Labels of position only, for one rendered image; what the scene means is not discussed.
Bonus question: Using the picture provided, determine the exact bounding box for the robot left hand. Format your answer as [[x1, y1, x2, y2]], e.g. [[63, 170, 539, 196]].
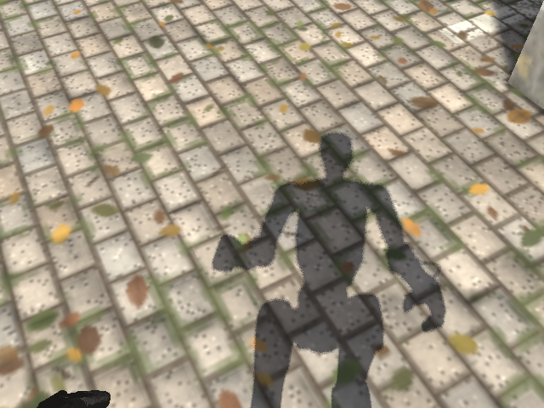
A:
[[37, 390, 111, 408]]

